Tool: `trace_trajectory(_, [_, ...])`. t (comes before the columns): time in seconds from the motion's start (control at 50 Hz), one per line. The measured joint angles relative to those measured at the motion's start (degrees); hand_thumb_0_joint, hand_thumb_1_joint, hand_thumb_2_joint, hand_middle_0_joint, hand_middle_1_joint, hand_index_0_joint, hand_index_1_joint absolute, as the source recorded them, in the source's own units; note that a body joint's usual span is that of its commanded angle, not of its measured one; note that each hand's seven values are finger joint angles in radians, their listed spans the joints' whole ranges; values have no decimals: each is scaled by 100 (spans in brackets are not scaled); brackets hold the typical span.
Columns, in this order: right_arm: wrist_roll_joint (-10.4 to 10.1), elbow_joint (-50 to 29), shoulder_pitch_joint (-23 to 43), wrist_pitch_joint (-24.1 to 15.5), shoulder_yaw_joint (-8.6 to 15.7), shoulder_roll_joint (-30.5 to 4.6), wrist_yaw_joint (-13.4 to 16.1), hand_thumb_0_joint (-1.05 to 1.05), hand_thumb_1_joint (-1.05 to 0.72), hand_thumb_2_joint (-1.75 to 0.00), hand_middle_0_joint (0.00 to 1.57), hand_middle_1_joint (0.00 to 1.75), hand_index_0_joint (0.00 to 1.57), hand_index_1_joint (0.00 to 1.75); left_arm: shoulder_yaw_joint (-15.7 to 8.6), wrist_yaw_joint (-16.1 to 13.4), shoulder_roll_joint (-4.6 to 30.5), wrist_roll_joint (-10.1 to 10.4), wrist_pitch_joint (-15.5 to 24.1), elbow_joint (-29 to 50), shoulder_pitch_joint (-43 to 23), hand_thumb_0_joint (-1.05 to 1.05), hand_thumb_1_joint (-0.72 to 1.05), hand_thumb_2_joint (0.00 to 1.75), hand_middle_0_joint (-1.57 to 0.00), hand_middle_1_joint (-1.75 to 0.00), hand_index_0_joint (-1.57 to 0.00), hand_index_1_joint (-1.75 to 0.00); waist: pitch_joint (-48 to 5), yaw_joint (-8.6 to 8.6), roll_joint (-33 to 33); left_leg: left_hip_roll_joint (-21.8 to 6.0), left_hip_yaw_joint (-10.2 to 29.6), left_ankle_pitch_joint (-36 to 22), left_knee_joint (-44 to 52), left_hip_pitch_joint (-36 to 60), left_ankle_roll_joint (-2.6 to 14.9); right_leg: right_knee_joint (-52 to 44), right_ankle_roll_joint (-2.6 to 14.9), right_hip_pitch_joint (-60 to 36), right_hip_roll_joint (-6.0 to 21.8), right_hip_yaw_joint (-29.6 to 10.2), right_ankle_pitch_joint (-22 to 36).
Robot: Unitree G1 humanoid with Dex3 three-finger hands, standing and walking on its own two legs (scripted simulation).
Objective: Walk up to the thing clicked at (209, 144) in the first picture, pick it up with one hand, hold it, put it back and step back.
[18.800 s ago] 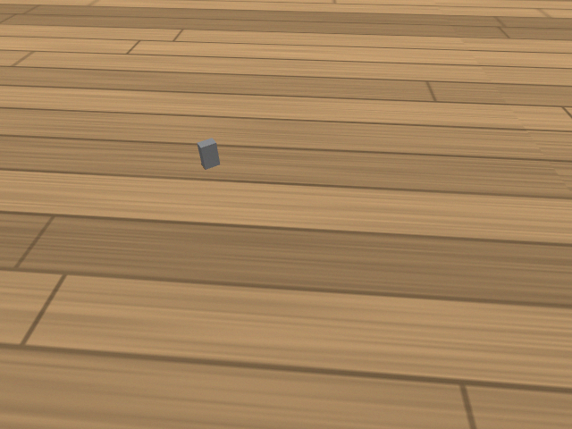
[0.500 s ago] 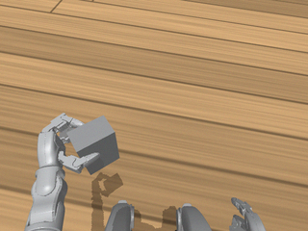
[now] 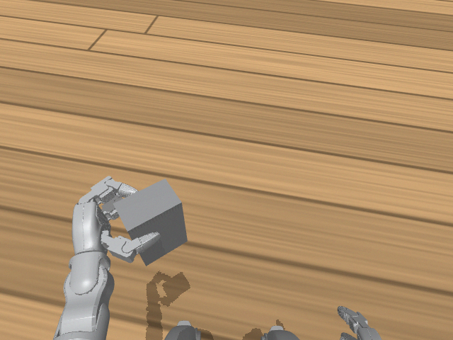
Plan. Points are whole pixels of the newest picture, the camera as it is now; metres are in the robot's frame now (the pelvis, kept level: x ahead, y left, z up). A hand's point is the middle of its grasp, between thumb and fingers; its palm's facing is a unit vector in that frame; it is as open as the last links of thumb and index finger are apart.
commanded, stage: lift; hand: left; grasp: from the side
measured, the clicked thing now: (155, 224) +0.34 +0.14 +0.00
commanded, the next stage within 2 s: hold in 0.34 s
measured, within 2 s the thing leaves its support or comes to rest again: neither
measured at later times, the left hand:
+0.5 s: hand (132, 204) +0.34 +0.17 +0.06, palm faces +0.20 -0.98 -0.02, open 9.8 cm
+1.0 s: hand (132, 200) +0.34 +0.17 +0.08, palm faces +0.20 -0.98 -0.02, open 9.8 cm
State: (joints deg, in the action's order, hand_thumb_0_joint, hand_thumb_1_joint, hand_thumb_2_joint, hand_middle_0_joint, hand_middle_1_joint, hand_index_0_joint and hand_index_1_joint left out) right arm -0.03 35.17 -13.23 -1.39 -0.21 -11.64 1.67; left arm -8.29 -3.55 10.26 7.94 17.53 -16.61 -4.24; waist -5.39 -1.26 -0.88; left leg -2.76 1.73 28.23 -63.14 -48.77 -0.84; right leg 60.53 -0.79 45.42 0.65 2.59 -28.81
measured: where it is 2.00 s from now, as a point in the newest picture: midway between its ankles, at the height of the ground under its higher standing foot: outside the picture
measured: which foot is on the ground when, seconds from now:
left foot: down 0.00-1.00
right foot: down 0.00-1.00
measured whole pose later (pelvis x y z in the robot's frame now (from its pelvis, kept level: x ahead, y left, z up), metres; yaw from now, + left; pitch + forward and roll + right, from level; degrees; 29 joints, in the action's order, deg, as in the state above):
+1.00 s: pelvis +0.01 -0.01 +0.03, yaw +0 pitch +8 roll -1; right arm 0.1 36.4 -13.0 0.4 0.2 -12.0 0.9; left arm -7.2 -4.1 9.1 7.7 18.2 -20.0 -4.6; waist -2.7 -1.1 -0.9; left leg -2.8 0.9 24.6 -51.3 -34.4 -1.3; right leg 49.4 -0.4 31.7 0.5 2.1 -25.3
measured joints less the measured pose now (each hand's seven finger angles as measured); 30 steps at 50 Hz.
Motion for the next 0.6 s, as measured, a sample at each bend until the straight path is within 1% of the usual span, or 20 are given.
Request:
trace_trajectory(0.18, [17, 28, 0, 35, 24, -27, 1, 1, -93, -90, 20, 29, 20, 30, 34, 8, -4, -23, 32, -122, -25, 0, -57, 100, -91, -121, -92, -118, 85, -14, 15, -5, -11, -103, 348, 399, -29, -319, 25, -380, -8, 2, 90])
trace_trajectory(0.26, [18, 55, -6, 49, 26, -38, -7, 1, -93, -90, 20, 29, 20, 30, 17, -1, -45, 19, 69, -158, -26, 0, -57, 100, -91, -121, -92, -118, 106, -6, 15, -8, -18, -135, 474, 545, -35, -436, 31, -519, -12, -1, 119])
trace_trajectory(0.36, [26, 82, -2, 81, 32, -37, -20, 1, -93, -90, 20, 29, 20, 30, 32, -19, -43, -12, 81, -220, -44, 0, -57, 99, -91, -121, -91, -119, 134, -7, 8, -8, -21, -164, 590, 684, -47, -541, 41, -652, -13, 0, 142])
trace_trajectory(0.5, [21, 118, -5, 120, 24, -34, -39, 1, -93, -90, 20, 29, 20, 30, 22, 16, -63, 31, 111, -293, -60, 0, -57, 100, -91, -122, -91, -119, 162, -7, 7, -13, -35, -199, 740, 867, -48, -687, 41, -828, -21, -9, 180])
trace_trajectory(0.6, [25, 126, -6, 147, 38, -37, -59, 1, -94, -90, 20, 29, 20, 30, 45, -18, -77, -18, 99, -336, -63, 0, -56, 99, -90, -121, -91, -118, 179, -1, 5, -14, -51, -220, 836, 1003, -50, -783, 42, -957, -22, -22, 207])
